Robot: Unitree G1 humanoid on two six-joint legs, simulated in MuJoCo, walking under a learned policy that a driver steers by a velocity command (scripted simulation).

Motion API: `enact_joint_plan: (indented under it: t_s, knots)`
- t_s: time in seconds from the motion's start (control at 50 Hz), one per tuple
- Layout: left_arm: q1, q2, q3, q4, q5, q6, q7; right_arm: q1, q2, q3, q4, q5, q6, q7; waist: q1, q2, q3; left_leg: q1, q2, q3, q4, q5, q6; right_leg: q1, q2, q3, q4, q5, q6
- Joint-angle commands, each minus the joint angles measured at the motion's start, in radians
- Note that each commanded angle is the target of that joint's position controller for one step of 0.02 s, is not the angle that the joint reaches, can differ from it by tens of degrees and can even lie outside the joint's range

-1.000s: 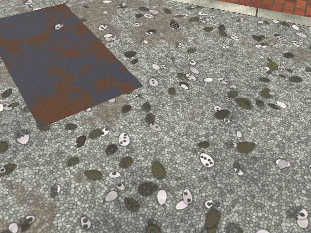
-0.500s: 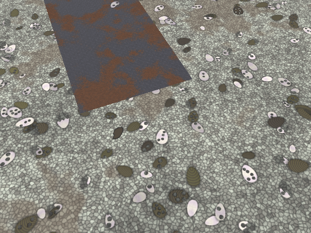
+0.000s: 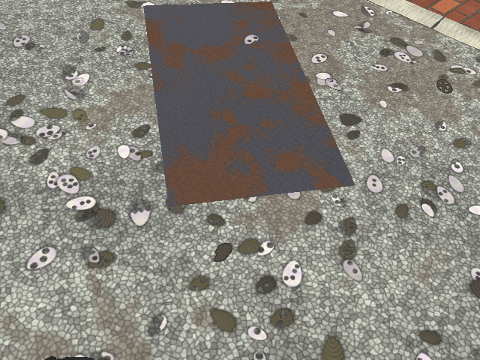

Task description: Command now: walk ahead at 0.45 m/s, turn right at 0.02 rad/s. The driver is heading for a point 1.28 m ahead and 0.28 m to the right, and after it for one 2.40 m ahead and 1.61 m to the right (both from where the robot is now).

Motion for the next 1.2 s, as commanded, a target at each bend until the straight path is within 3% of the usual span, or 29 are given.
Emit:
enact_joint_plan:
  t_s: [0.02,0.1,0.16,0.18,0.2,0.22,0.24,0.26,0.28,0.3,0.36,0.44,0.54,0.62,0.64,0.66,0.68,0.7,0.72,0.76,0.82,0.9,1.04,1.08,1.12,1.14,1.16,1.18,1.2]
  knots:
    - [-0.197,0.038,-0.01,-0.11,-0.01,-0.021,-0.015,0.042,-0.184,-0.056,-0.017,0.002,-0.012,-0.001,-0.048,0.153,0.095,-0.009,0.244,-0.078,-0.104,0.212,0.131,-0.067,0.0,-0.031,-0.067,0.03,-0.025]
    - [-0.161,0.065,-0.008,-0.113,-0.006,-0.03,-0.032,0.017,-0.197,-0.063,0.006,0.005,-0.005,-0.004,-0.011,0.154,0.079,0.076,0.277,-0.016,-0.025,0.513,0.104,-0.004,0.031,-0.058,-0.11,-0.064,-0.097]
    - [0.153,0.154,0.043,-0.039,-0.006,-0.016,-0.01,-0.018,-0.207,-0.06,-0.002,-0.009,0.01,-0.018,0.151,0.139,-0.149,0.003,0.211,0.097,0.394,0.992,0.029,0.452,0.128,-0.101,-0.099,-0.077,-0.174]
    - [0.317,0.225,0.06,-0.022,-0.009,-0.004,0.005,0.001,-0.17,-0.041,-0.028,-0.037,0.006,-0.025,0.197,0.001,-0.274,-0.244,0.167,0.118,0.719,0.649,-0.014,0.76,-0.061,0.181,-0.074,-0.105,-0.243]
    - [0.346,0.269,0.065,-0.013,-0.016,-0.009,-0.002,0.118,-0.048,-0.008,-0.047,-0.029,-0.018,-0.004,0.094,-0.258,-0.396,-0.634,-0.052,0.03,1.055,-0.247,-0.084,1.044,-0.291,0.761,-0.217,-0.401,-0.439]
    - [0.329,0.173,0.046,-0.017,-0.026,-0.011,0.002,-0.008,-0.142,-0.018,-0.05,0.007,-0.049,0.006,0.172,-0.123,-0.34,-0.741,-0.011,-0.088,1.13,-0.24,-0.064,1.023,-0.268,0.794,-0.325,-0.507,-0.394]
    - [0.277,0.157,0.04,-0.027,-0.016,-0.01,0.011,-0.122,-0.172,-0.026,-0.086,0.037,-0.071,0.015,0.173,-0.076,-0.204,-0.791,0.034,-0.075,1.11,-0.151,-0.046,0.901,-0.244,0.649,-0.345,-0.442,-0.355]
    - [0.227,0.151,0.037,-0.043,-0.006,-0.01,0.016,-0.173,-0.164,-0.02,-0.095,0.023,-0.088,0.011,0.145,0.032,-0.137,-0.757,0.075,-0.062,1.043,-0.083,-0.038,0.759,-0.206,0.554,-0.354,-0.32,-0.332]
    - [0.186,0.13,0.03,-0.054,-0.001,-0.009,0.02,-0.198,-0.164,-0.027,-0.099,-0.004,-0.094,0.007,0.111,0.063,-0.083,-0.716,0.098,-0.054,0.967,-0.044,-0.046,0.639,-0.168,0.476,-0.368,-0.203,-0.327]
    - [0.165,0.113,0.022,-0.066,0.011,-0.009,0.026,-0.18,-0.159,-0.029,-0.101,-0.013,-0.09,0.009,0.074,0.034,-0.074,-0.658,0.114,-0.06,0.932,-0.018,-0.053,0.563,-0.141,0.434,-0.391,-0.139,-0.33]
    - [0.156,0.11,0.023,-0.073,-0.001,-0.006,0.04,-0.157,-0.122,-0.021,-0.107,-0.024,-0.065,0.012,0.038,0.0,-0.033,-0.628,0.129,-0.025,0.809,-0.017,-0.094,0.426,-0.111,0.35,-0.434,-0.033,-0.347]
    - [0.2,0.148,0.035,-0.059,-0.012,0.001,0.059,-0.319,-0.07,0.001,-0.157,-0.03,-0.065,0.013,0.089,-0.002,0.013,-0.562,0.085,0.017,0.491,0.254,-0.129,0.303,-0.023,0.234,-0.43,-0.01,-0.285]
    - [0.304,0.149,0.038,-0.03,-0.024,0.026,0.071,-0.438,-0.095,-0.009,-0.185,0.0,-0.081,0.029,0.137,-0.03,-0.011,-0.46,0.025,-0.015,0.264,0.38,-0.123,0.39,-0.048,0.323,-0.334,-0.113,-0.232]
    - [0.279,0.125,0.035,-0.043,-0.011,0.038,0.069,-0.275,-0.158,-0.047,-0.149,-0.001,-0.092,0.026,0.03,-0.057,-0.082,-0.243,0.036,-0.011,0.186,0.248,-0.039,0.456,-0.043,0.373,-0.116,-0.011,-0.171]
    - [0.278,0.067,0.014,-0.063,0.005,0.035,0.061,-0.14,-0.2,-0.062,-0.139,-0.019,-0.094,0.018,-0.033,0.002,-0.217,-0.005,0.162,-0.116,0.216,0.198,0.023,0.37,0.011,0.319,0.121,-0.09,-0.139]
    - [0.413,-0.012,-0.011,-0.081,-0.011,0.023,0.06,-0.037,-0.282,-0.083,-0.109,-0.037,-0.081,0.018,0.0,0.288,-0.374,0.345,0.394,-0.528,0.165,0.009,0.18,0.049,0.159,0.173,0.464,-0.472,-0.069]
    - [0.43,0.051,-0.009,-0.074,-0.026,0.018,0.061,-0.009,-0.22,-0.074,-0.089,-0.016,-0.074,0.03,-0.003,0.341,-0.363,0.344,0.448,-0.767,0.069,-0.223,0.208,-0.108,0.107,0.174,0.628,-0.611,-0.057]
    - [0.349,0.121,0.01,-0.069,-0.03,0.021,0.061,-0.06,-0.151,-0.055,-0.094,-0.011,-0.072,0.03,-0.022,0.211,-0.214,0.223,0.401,-0.641,0.042,-0.266,0.168,-0.15,0.066,0.183,0.684,-0.521,-0.052]
    - [0.269,0.127,0.012,-0.086,-0.019,0.024,0.062,-0.111,-0.127,-0.046,-0.096,-0.015,-0.065,0.031,-0.014,0.13,-0.121,0.102,0.352,-0.494,0.036,-0.153,0.14,-0.137,0.034,0.14,0.674,-0.45,-0.047]
    - [0.207,0.099,0.014,-0.11,-0.003,0.022,0.057,-0.163,-0.097,-0.034,-0.077,-0.024,-0.065,0.033,0.025,0.124,-0.021,-0.074,0.276,-0.321,-0.009,0.063,0.134,-0.089,-0.016,0.126,0.572,-0.375,-0.045]
    - [0.217,0.046,0.0,-0.105,-0.002,0.031,0.049,-0.166,-0.099,-0.037,-0.047,-0.008,-0.075,0.039,0.053,0.15,-0.016,-0.142,0.244,-0.211,-0.065,0.189,0.154,-0.027,-0.034,0.084,0.447,-0.345,-0.038]
    - [0.093,0.014,-0.023,-0.134,0.011,0.02,0.037,-0.146,-0.154,-0.052,-0.012,0.003,-0.069,0.035,0.027,0.117,0.003,-0.147,0.239,-0.113,-0.108,0.266,0.166,-0.02,-0.053,0.049,0.186,-0.173,-0.028]
    - [-0.086,0.04,-0.023,-0.182,-0.003,0.0,0.014,-0.05,-0.199,-0.06,0.064,0.022,-0.04,0.029,-0.016,0.122,0.035,-0.073,0.271,-0.055,-0.074,0.299,0.126,0.074,-0.008,0.011,-0.067,-0.07,-0.055]
    - [-0.062,0.064,-0.011,-0.182,-0.001,-0.008,0.012,-0.043,-0.208,-0.062,0.08,0.026,-0.026,0.025,0.019,0.126,0.023,-0.05,0.281,-0.074,-0.013,0.387,0.108,0.157,0.011,0.0,-0.117,-0.122,-0.08]
    - [0.158,0.135,0.029,-0.119,0.009,-0.012,0.025,-0.055,-0.183,-0.048,0.08,0.022,-0.02,0.02,0.137,0.101,-0.113,-0.136,0.198,-0.012,0.252,0.556,0.057,0.506,0.025,-0.013,-0.163,-0.107,-0.125]
    - [0.346,0.219,0.052,-0.092,0.024,-0.007,0.04,-0.062,-0.115,-0.018,0.045,-0.006,-0.024,0.019,0.208,-0.025,-0.276,-0.339,0.129,0.035,0.575,0.276,0.01,0.8,-0.191,0.214,-0.137,-0.099,-0.193]
    - [0.364,0.265,0.058,-0.083,0.028,0.004,0.04,0.055,-0.027,0.005,0.029,0.01,-0.039,0.017,0.145,-0.255,-0.368,-0.67,-0.013,0.026,0.871,-0.292,-0.04,1.003,-0.381,0.618,-0.251,-0.334,-0.317]
    - [0.351,0.169,0.036,-0.084,0.016,0.003,0.04,-0.002,-0.14,-0.022,0.045,0.033,-0.046,0.018,0.182,-0.141,-0.286,-0.764,0.032,-0.075,0.986,-0.284,-0.041,0.92,-0.356,0.632,-0.308,-0.463,-0.3]
    - [0.298,0.127,0.021,-0.081,0.008,0.001,0.04,-0.072,-0.171,-0.036,0.024,0.044,-0.048,0.021,0.166,-0.113,-0.165,-0.806,0.072,-0.063,0.994,-0.19,-0.034,0.816,-0.325,0.484,-0.327,-0.436,-0.264]
Keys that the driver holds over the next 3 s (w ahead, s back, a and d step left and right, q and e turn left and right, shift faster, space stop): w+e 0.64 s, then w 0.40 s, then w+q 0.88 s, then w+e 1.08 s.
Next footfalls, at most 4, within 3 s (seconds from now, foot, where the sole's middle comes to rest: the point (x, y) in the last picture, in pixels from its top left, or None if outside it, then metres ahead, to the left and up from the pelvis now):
0.16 right None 0.28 -0.14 -0.78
0.64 left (214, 315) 0.61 0.01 -0.78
1.12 right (323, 274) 0.73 -0.33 -0.78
1.66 left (266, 185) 1.09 -0.19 -0.78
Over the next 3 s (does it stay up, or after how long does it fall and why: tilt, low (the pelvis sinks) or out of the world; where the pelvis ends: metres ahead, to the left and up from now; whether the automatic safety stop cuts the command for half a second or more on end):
stays up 1.64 -0.34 0.00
